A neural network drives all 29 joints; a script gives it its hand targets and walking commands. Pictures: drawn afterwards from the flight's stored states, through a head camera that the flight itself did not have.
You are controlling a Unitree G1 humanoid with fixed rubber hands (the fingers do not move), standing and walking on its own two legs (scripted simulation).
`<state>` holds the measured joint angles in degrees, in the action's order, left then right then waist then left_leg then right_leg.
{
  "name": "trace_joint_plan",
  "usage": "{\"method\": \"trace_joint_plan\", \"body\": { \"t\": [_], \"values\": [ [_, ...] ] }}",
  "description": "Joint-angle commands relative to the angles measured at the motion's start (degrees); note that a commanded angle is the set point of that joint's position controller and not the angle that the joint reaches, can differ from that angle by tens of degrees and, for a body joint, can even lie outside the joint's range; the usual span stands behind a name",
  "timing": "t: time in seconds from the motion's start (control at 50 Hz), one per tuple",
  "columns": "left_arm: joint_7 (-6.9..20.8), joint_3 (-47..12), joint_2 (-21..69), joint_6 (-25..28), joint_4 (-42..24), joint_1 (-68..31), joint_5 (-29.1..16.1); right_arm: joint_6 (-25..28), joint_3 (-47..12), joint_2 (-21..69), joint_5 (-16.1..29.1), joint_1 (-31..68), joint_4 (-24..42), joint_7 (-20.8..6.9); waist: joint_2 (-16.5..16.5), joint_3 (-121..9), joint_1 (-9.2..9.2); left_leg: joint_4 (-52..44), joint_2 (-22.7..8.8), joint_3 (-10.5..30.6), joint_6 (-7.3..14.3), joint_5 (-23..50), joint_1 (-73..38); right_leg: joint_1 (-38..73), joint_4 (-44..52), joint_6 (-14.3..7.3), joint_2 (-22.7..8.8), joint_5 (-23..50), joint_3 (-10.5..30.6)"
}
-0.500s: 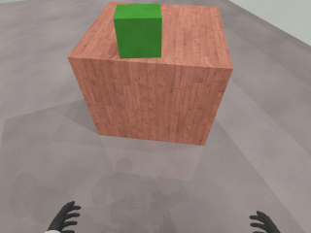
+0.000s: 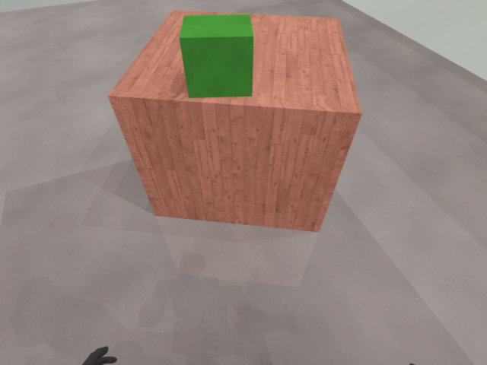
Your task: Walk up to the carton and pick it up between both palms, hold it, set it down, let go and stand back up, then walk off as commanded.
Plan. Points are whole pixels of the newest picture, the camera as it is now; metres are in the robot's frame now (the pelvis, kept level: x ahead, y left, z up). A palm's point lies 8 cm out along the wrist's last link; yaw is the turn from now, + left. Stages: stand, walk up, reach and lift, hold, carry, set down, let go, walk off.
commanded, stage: stand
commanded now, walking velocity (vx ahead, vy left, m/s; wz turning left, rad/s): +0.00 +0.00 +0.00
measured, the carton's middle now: (218, 57) +0.98 +0.13 +0.02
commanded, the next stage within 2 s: none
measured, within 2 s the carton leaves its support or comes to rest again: neither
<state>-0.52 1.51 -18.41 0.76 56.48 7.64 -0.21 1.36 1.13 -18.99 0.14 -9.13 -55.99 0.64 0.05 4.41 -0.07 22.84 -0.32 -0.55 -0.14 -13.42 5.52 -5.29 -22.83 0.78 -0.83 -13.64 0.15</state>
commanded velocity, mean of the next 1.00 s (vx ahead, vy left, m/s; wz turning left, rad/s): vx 0.00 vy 0.00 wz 0.00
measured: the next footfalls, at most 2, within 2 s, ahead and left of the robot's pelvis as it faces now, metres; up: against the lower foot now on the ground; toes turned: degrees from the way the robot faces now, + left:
none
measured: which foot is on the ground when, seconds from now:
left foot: down 0.00-1.00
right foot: down 0.00-1.00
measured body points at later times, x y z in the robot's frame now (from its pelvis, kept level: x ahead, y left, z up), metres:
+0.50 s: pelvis -0.01 +0.00 +0.00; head +0.00 +0.00 +0.45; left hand +0.07 +0.30 -0.13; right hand +0.07 -0.29 -0.12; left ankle -0.01 +0.12 -0.74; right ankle -0.01 -0.13 -0.74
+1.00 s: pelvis -0.01 +0.01 +0.00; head +0.00 +0.01 +0.45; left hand +0.07 +0.30 -0.13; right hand +0.07 -0.29 -0.13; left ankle -0.01 +0.12 -0.74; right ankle -0.01 -0.13 -0.74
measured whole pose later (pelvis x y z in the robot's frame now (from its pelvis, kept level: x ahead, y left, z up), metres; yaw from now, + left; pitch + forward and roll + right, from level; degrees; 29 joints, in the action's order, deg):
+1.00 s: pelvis -0.01 +0.01 +0.00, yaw +0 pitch -3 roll +0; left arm -0.8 1.6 -18.6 1.2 60.3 8.5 -0.1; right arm 1.7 1.0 -19.1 0.1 -9.8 -59.2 0.6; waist 0.1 3.7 -0.1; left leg 19.5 0.1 -0.9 0.3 -10.9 5.6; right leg -5.4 -19.4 1.2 -1.2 -10.9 0.4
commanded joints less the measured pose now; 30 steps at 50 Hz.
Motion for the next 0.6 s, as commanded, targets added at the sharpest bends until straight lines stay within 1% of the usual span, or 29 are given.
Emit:
{"method": "trace_joint_plan", "body": {
  "t": [0.0, 0.02, 0.04, 0.08, 0.1, 0.12, 0.14, 0.16, 0.2, 0.22, 0.24, 0.26, 0.28, 0.3, 0.34, 0.36, 0.38, 0.4, 0.42, 0.44, 0.46, 0.48, 0.5, 0.52, 0.54, 0.56, 0.58],
  "values": [
    [-0.5, 2.3, -11.0, 1.2, -3.4, -2.5, 0.1, 1.0, 2.6, -11.5, -0.2, 2.0, 3.1, 0.6, -0.3, -3.9, 0.34, -4.7, -7.4, 4.4, 1.5, 11.5, 0.4, -0.4, 3.9, -1.5, -6.8, 11.4, 3.6],
    [-0.6, 2.1, -11.0, 1.3, -3.0, -2.3, 0.1, 1.2, 2.5, -11.2, 0.0, 1.7, 3.4, 0.5, 0.0, -3.8, -0.13, -5.2, -7.5, 4.7, 1.6, 10.8, 0.2, -0.7, 4.2, -1.4, -6.8, 10.8, 3.8],
    [-0.6, 2.0, -10.5, 1.3, -2.7, -2.4, 0.2, 1.1, 2.5, -11.1, 0.0, 1.9, 2.9, 0.5, 0.1, -3.6, 0.16, -5.1, -7.6, 4.7, 1.3, 11.5, 0.0, -1.2, 4.6, -1.5, -6.7, 10.7, 3.8],
    [-0.6, 2.4, -11.4, 1.3, -2.6, -2.4, 0.2, 1.3, 2.7, -11.4, -0.2, 2.2, 2.8, 0.6, 0.1, -3.9, 0.02, -5.5, -7.5, 4.3, 1.6, 11.1, 0.3, -0.6, 5.0, -1.5, -6.8, 11.0, 3.9],
    [-0.5, 2.1, -11.1, 1.3, -2.4, -2.5, 0.2, 1.2, 2.6, -11.2, 0.0, 1.7, 2.5, 0.4, 0.9, -4.0, -0.19, -5.6, -7.4, 4.3, 1.5, 11.1, -0.4, -0.9, 5.1, -1.4, -6.7, 11.5, 3.7],
    [-0.6, 2.3, -11.5, 1.4, -2.0, -1.5, 0.3, 1.1, 2.4, -10.7, -0.1, 1.0, 2.1, 0.4, 0.3, -3.9, 0.03, -5.9, -7.7, 4.6, 1.3, 10.4, -0.3, -0.7, 5.4, -1.4, -6.8, 10.1, 3.8],
    [-0.6, 2.2, -11.4, 1.4, -1.7, -1.3, 0.2, 1.1, 2.4, -11.1, -0.1, 1.1, 2.0, 0.5, 0.4, -4.0, 0.11, -5.7, -7.7, 4.7, 1.4, 10.8, 0.0, -0.5, 5.2, -1.4, -6.6, 10.9, 3.7],
    [-0.7, 2.3, -11.5, 1.4, -1.8, -1.9, 0.1, 1.1, 2.2, -10.7, -0.2, 1.7, 2.3, 0.5, -0.6, -3.3, -0.16, -5.9, -7.3, 4.1, 1.3, 9.7, 0.6, -0.8, 5.7, -1.2, -6.8, 10.2, 4.2],
    [-0.7, 2.1, -11.4, 1.2, -1.6, -1.9, 0.2, 1.1, 2.1, -10.9, -0.1, 1.5, 1.8, 0.6, 0.1, -3.1, -0.08, -6.4, -7.4, 4.5, 1.3, 7.8, 0.6, -1.0, 6.2, -1.2, -6.7, 8.8, 3.8],
    [-0.6, 2.1, -11.2, 1.3, -1.4, -1.6, 0.1, 1.0, 2.3, -11.3, -0.3, 2.0, 1.7, 0.4, -0.6, -3.3, 0.12, -6.5, -7.5, 4.4, 1.3, 7.7, 1.1, -0.6, 6.0, -1.4, -7.0, 9.4, 3.8],
    [-0.6, 2.2, -11.7, 1.4, -1.2, -1.3, 0.0, 1.2, 2.5, -11.7, -0.1, 1.3, 1.8, 0.6, 1.1, -3.0, 0.05, -6.8, -7.4, 4.7, 1.4, 8.2, 1.1, -0.7, 5.9, -1.5, -7.0, 9.5, 4.1],
    [-0.6, 2.0, -10.8, 1.4, -1.2, -2.1, 0.2, 1.2, 2.2, -10.8, -0.1, 1.8, 1.9, 0.5, 0.7, -3.6, -0.11, -6.8, -7.7, 4.9, 1.3, 8.3, 0.7, -0.9, 6.1, -1.5, -7.1, 9.3, 3.9],
    [-0.6, 2.1, -11.1, 1.6, -1.3, -1.5, 0.3, 1.1, 2.4, -11.6, -0.1, 1.6, 1.6, 0.4, -0.3, -3.4, 0.31, -6.6, -7.4, 4.8, 1.2, 8.0, 0.7, -0.9, 6.1, -1.4, -7.0, 9.2, 3.8],
    [-0.8, 2.3, -11.8, 1.5, -0.9, -1.4, 0.3, 1.0, 2.3, -11.4, -0.1, 1.8, 1.5, 0.4, -0.5, -2.9, 0.28, -7.0, -7.4, 4.7, 1.2, 8.0, 1.1, -0.8, 6.1, -1.6, -7.1, 9.1, 4.4],
    [-0.8, 2.2, -11.6, 1.5, -0.8, -1.2, 0.2, 1.1, 2.3, -10.9, 0.0, 1.4, 1.7, 0.2, -0.4, -2.7, -0.14, -7.2, -7.4, 4.5, 1.1, 7.5, 1.3, -1.0, 6.2, -1.3, -7.0, 8.9, 3.9],
    [-0.8, 2.3, -11.8, 1.4, -0.6, -0.9, 0.2, 1.1, 2.1, -10.9, -0.1, 1.5, 1.4, 0.4, 0.8, -2.8, 0.34, -7.2, -7.5, 4.9, 1.3, 6.7, 1.5, -0.6, 6.4, -1.6, -7.0, 8.2, 4.2],
    [-0.7, 2.3, -11.7, 1.3, -0.9, -1.2, 0.1, 1.2, 2.4, -11.6, -0.2, 2.0, 1.5, 0.4, 0.4, -2.6, 0.40, -7.4, -7.2, 4.6, 1.3, 6.1, 1.5, -1.0, 6.5, -1.5, -7.0, 9.2, 4.1],
    [-0.6, 2.4, -11.8, 1.3, -0.9, -1.9, 0.2, 1.2, 2.4, -11.7, -0.3, 1.5, 1.2, 0.5, -0.5, -3.3, 0.01, -7.5, -7.2, 4.4, 1.4, 5.7, 1.1, -1.2, 6.5, -1.4, -7.1, 7.3, 4.1],
    [-0.6, 2.4, -11.8, 1.4, -0.7, -1.2, 0.1, 1.2, 2.2, -11.3, -0.3, 1.6, 1.4, 0.2, -0.9, -4.0, 0.17, -7.3, -7.2, 4.3, 1.2, 6.5, 0.9, -0.8, 6.2, -1.3, -6.9, 7.8, 3.8],
    [-0.7, 2.5, -12.0, 1.3, -0.2, -0.4, 0.2, 1.1, 2.0, -10.7, -0.3, 1.1, 1.2, 0.3, -0.2, -3.0, 0.37, -7.3, -7.5, 4.7, 1.4, 7.7, 1.4, -0.9, 5.9, -1.7, -6.9, 8.3, 3.9],
    [-0.6, 2.3, -11.5, 1.3, -0.3, -0.8, 0.2, 1.1, 2.1, -11.0, -0.1, 0.9, 1.0, 0.4, 0.3, -3.0, 0.11, -7.2, -7.5, 5.0, 1.3, 8.0, 1.2, -1.0, 6.1, -1.5, -7.0, 8.7, 4.0],
    [-0.7, 2.0, -10.8, 1.2, -0.2, -0.3, 0.2, 1.1, 2.1, -11.5, -0.1, 0.7, 1.0, 0.4, -0.4, -3.4, 0.20, -7.0, -7.6, 4.8, 1.6, 7.3, 1.0, -0.9, 6.1, -1.4, -7.2, 8.9, 3.7],
    [-0.7, 2.4, -11.9, 1.3, -0.5, -1.2, 0.2, 1.0, 2.2, -11.4, -0.3, 1.2, 1.1, 0.6, -0.4, -2.9, 0.41, -7.5, -7.5, 4.7, 1.3, 8.1, 1.7, -1.2, 6.3, -1.4, -7.1, 7.8, 4.1],
    [-0.6, 2.0, -11.1, 1.4, -0.4, -0.8, 0.2, 1.1, 2.2, -11.6, 0.0, 0.9, 0.9, 0.4, 0.4, -3.6, 0.28, -7.3, -7.6, 4.9, 1.1, 7.8, 0.3, -1.4, 6.6, -1.5, -6.9, 8.0, 4.2],
    [-0.8, 2.0, -11.6, 1.4, -0.2, -0.5, 0.2, 1.2, 2.4, -11.7, -0.1, 0.4, 0.9, 0.4, 0.2, -3.0, -0.08, -7.1, -7.6, 4.8, 1.4, 7.5, 0.3, -1.8, 6.5, -1.6, -7.1, 8.6, 4.4],
    [-0.7, 2.1, -11.8, 1.4, 0.0, -0.8, 0.1, 1.2, 2.0, -11.2, 0.1, 0.3, 0.8, 0.3, 0.5, -3.2, -0.23, -7.4, -7.7, 5.0, 1.1, 7.5, 0.5, -1.4, 6.6, -1.5, -6.9, 8.4, 4.3],
    [-0.7, 2.2, -11.5, 1.5, -0.1, -0.2, 0.2, 1.1, 2.3, -11.6, -0.1, 0.8, 0.7, 0.5, 0.4, -2.8, 0.37, -7.4, -7.8, 5.1, 1.3, 7.6, 1.2, -1.7, 6.9, -1.7, -7.2, 7.1, 4.6]
  ]
}}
